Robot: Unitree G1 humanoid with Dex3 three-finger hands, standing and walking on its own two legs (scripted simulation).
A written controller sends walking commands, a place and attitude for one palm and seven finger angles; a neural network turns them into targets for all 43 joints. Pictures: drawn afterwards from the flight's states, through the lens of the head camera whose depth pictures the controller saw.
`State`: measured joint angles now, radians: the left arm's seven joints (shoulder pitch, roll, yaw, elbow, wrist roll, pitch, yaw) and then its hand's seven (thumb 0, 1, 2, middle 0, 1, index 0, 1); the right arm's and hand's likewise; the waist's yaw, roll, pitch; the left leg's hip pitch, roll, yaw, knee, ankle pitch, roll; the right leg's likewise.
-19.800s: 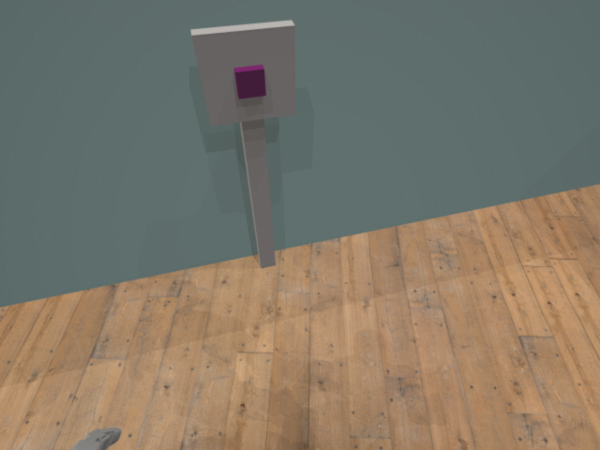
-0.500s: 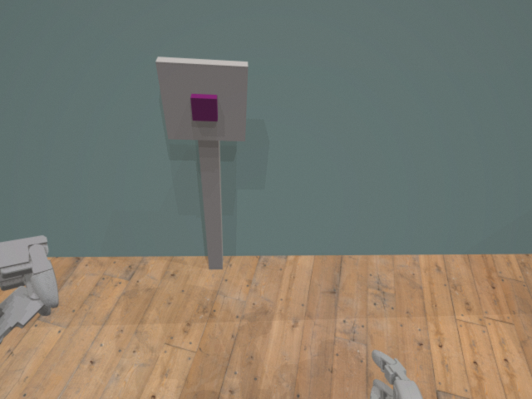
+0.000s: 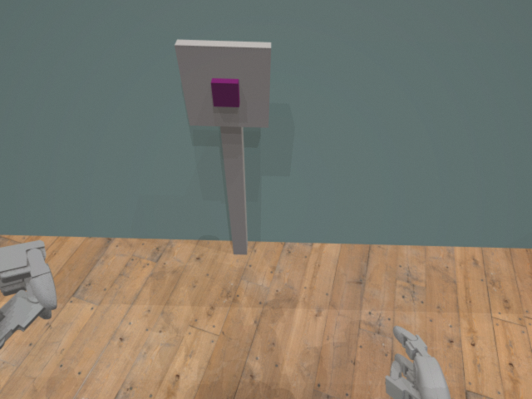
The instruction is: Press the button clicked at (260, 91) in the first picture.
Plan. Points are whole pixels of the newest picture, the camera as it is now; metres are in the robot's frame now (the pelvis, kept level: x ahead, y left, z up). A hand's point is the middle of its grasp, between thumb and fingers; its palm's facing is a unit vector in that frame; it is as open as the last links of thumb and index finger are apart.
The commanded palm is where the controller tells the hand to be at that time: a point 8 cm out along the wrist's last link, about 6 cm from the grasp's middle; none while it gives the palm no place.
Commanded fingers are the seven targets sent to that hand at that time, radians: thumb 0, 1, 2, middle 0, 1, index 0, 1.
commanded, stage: stop stepping back and stand still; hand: left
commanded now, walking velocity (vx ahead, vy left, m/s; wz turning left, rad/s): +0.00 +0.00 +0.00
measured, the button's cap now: (226, 92) +0.77 +0.14 +0.05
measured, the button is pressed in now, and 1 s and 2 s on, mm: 0 0 0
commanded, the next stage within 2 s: let the arm hang, fingers relaxed in 0.06 s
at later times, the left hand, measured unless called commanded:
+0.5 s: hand out of the picture +0.01 +0.21 -0.18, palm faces +0.06 -0.97 -0.22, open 3.5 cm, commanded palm none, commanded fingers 0.00 0.90 0.90 -0.64 -0.78 -0.64 -0.78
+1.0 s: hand out of the picture -0.05 +0.18 -0.17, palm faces +0.07 -0.98 -0.18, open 7.2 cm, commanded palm none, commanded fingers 0.00 0.90 0.90 -0.20 -0.30 -0.20 -0.30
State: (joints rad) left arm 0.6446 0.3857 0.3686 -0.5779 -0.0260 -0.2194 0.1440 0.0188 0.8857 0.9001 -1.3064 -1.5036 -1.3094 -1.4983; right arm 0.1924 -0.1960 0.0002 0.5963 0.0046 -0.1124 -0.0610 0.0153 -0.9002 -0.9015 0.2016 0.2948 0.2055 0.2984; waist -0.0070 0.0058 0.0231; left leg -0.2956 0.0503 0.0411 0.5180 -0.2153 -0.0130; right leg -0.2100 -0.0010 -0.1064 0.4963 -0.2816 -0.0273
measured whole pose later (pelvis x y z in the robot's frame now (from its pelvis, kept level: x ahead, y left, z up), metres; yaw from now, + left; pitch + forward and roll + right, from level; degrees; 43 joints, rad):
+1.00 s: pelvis -0.02 +0.02 +0.00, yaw +1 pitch -2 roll +0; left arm 0.31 0.11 0.02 1.16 0.02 0.01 0.03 0.01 0.91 0.90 -0.23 -0.35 -0.24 -0.34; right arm 0.31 -0.10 -0.01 1.13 -0.02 0.03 -0.03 0.01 -0.90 -0.90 0.20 0.29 0.20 0.30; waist 0.00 0.02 0.04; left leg -0.26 0.00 0.04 0.43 -0.15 0.02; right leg -0.18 -0.05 -0.11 0.45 -0.24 0.00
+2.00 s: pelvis +0.01 +0.00 +0.01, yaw +1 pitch -1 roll +0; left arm 0.24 0.14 0.02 1.16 0.01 -0.01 0.03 0.01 0.90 0.90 -0.20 -0.30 -0.20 -0.30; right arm 0.24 -0.15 -0.01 1.15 -0.02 0.01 -0.03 0.01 -0.91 -0.90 0.20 0.29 0.20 0.30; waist 0.00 0.01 0.07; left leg -0.20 0.03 0.04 0.40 -0.18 -0.01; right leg -0.12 -0.01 -0.11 0.39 -0.25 -0.02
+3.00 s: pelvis +0.03 -0.01 +0.01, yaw +0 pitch -1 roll +0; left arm 0.18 0.22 0.03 1.15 0.01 -0.01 0.02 0.01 0.90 0.90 -0.20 -0.30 -0.20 -0.30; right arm 0.17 -0.23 -0.01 1.15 -0.02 0.01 -0.03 0.01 -0.90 -0.90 0.20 0.29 0.20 0.30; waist 0.00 0.01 0.07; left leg -0.14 0.05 0.04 0.34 -0.17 -0.03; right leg -0.06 0.01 -0.11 0.32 -0.24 -0.04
